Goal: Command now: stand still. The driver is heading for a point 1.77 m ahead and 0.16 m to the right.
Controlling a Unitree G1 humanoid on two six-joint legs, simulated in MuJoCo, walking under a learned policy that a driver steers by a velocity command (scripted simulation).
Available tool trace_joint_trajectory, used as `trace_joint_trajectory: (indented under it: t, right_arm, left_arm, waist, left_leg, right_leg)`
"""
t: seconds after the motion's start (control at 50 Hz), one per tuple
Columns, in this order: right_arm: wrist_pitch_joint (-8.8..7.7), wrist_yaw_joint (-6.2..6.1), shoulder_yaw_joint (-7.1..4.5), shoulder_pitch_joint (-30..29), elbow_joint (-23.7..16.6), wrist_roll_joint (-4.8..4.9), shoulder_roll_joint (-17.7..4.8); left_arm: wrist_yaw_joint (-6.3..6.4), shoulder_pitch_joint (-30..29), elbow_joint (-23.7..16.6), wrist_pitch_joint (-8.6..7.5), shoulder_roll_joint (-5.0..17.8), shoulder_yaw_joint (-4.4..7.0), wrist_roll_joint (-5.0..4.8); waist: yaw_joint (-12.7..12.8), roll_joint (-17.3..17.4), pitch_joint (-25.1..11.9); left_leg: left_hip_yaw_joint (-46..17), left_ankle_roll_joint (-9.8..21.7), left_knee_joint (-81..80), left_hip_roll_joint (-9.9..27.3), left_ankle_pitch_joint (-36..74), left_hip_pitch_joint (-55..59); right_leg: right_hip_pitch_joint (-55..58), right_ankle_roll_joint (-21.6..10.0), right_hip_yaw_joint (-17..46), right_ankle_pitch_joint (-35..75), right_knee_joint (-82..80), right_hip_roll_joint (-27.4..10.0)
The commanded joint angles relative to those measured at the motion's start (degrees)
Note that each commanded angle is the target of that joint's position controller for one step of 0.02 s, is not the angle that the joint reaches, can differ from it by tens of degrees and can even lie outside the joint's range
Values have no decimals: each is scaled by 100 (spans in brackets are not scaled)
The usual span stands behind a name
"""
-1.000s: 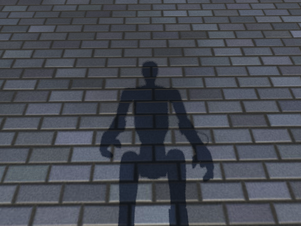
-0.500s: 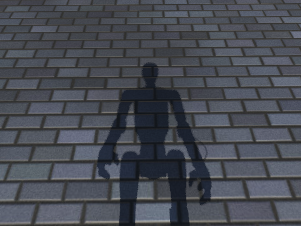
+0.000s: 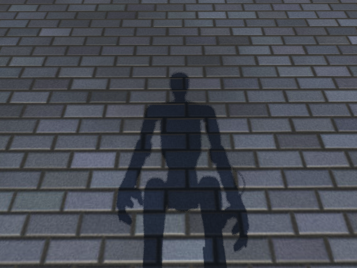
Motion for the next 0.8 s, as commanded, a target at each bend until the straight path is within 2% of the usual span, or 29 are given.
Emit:
trace_joint_trajectory:
  t: [0.02,0.58,0.6,0.62,0.64,0.66,0.68,0.7,0.72,0.76,0.78,0.8]
  right_arm:
    - [-22,-13,-82,572,-29,3,-492]
    - [-39,-6,-106,866,-15,15,-363]
    - [-33,-10,-101,980,45,20,-317]
    - [-17,-25,-129,1008,56,44,-389]
    - [-5,-48,-183,930,-12,72,-557]
    - [-9,-71,-228,930,-84,101,-689]
    - [-40,-84,-288,1050,-113,144,-859]
    - [-93,-86,-375,964,-166,178,-1090]
    - [-148,-78,-411,902,-208,177,-1123]
    - [-222,-23,-405,815,-276,159,-973]
    - [-218,11,-402,692,-317,194,-948]
    - [-201,41,-396,545,-370,219,-942]
  left_arm:
    - [22,2,-147,-40,574,77,-2]
    - [59,239,-53,-46,504,54,-18]
    - [59,340,2,-42,436,37,-14]
    - [59,373,17,-39,438,44,-31]
    - [54,380,13,-55,476,69,-53]
    - [35,266,-52,-109,484,79,-57]
    - [-9,35,-171,-208,433,71,-70]
    - [-68,-133,-283,-326,361,53,-93]
    - [-124,-255,-364,-432,337,43,-106]
    - [-211,-277,-470,-596,339,49,-177]
    - [-245,-59,-426,-655,323,60,-213]
    - [-265,435,-225,-684,329,105,-221]
  waist:
    - [0,62,71]
    - [0,74,123]
    - [-5,107,6]
    - [-10,201,112]
    - [-24,386,285]
    - [-91,560,509]
    - [-210,808,734]
    - [-235,1066,995]
    - [-244,1037,1181]
    - [-161,919,1260]
    - [-8,855,1174]
    - [218,752,970]
  left_leg:
    - [-95,78,-694,113,556,-1034]
    - [-104,116,-723,100,703,-1024]
    - [-84,145,-794,73,144,-979]
    - [-158,239,-879,84,-641,-1064]
    - [-373,420,-975,190,-1478,-1141]
    - [-763,639,-1193,455,-2223,-1161]
    - [-1382,914,-1547,921,-2694,-1028]
    - [-2025,1199,-1840,1506,-2737,-917]
    - [-2333,1374,-1924,1833,-2452,-824]
    - [-2106,1298,-1725,1803,-1516,-441]
    - [-1740,1138,-1520,1601,-1186,-539]
    - [-1284,967,-1200,1281,-839,-946]
  right_leg:
    - [834,-252,189,682,-318,-188]
    - [838,-213,158,851,-270,-198]
    - [886,-205,67,253,-252,-118]
    - [745,-196,-83,-587,-113,28]
    - [421,-197,-275,-1500,145,202]
    - [-39,-206,-390,-1974,439,279]
    - [-544,-206,-518,-1809,906,284]
    - [-992,-231,-546,-1360,1448,91]
    - [-1344,-287,-419,-1282,1739,-162]
    - [-1596,-397,-367,-1650,1488,-364]
    - [-1073,-432,-486,-1516,871,-313]
    - [-17,-410,-752,-1019,252,-71]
